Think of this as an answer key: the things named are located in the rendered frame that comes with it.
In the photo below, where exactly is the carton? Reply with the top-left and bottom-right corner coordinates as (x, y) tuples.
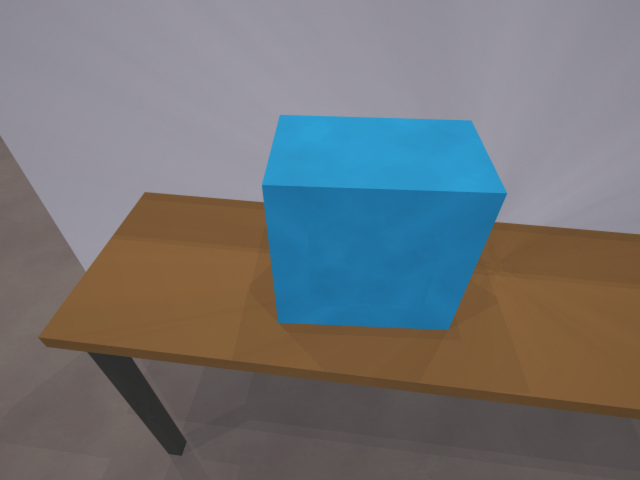
(262, 115), (507, 330)

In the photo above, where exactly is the table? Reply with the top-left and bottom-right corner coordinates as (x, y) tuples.
(38, 192), (640, 456)

